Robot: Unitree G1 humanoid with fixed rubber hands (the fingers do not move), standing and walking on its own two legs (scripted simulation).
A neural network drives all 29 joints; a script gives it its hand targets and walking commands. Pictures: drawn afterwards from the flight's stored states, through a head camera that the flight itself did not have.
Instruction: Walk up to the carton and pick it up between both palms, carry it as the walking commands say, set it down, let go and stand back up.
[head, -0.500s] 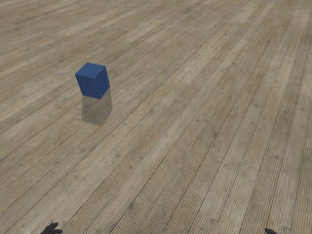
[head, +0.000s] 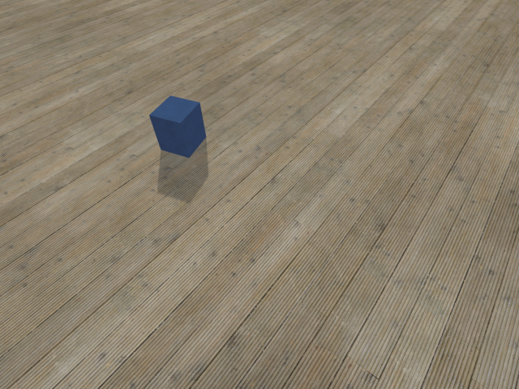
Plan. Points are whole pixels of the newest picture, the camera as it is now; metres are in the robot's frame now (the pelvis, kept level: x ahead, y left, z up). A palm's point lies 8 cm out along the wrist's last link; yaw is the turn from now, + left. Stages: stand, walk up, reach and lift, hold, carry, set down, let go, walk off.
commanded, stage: walk up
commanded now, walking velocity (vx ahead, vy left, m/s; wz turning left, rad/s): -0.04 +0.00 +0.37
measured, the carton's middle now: (179, 126) +1.55 +0.55 -0.65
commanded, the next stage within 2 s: none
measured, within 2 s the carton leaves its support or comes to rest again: neither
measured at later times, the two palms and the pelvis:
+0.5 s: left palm out of the picture +0.11 +0.28 -0.13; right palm out of the picture +0.05 -0.23 -0.15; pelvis +0.05 +0.02 -0.01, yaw +10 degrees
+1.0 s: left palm out of the picture +0.04 +0.34 -0.14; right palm (338, 310) +0.28 -0.13 -0.11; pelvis +0.12 +0.09 +0.00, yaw +24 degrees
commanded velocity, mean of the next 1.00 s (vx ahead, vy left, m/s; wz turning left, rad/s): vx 0.14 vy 0.00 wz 0.37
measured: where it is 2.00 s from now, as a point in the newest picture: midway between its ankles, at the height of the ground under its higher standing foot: (232, 347)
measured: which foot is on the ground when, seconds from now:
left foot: up 0.00-0.10, down 0.12-0.50, up 0.52-0.88, down 0.90-1.00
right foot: down 0.00-0.14, up 0.16-0.46, down 0.48-0.90, up 0.92-1.00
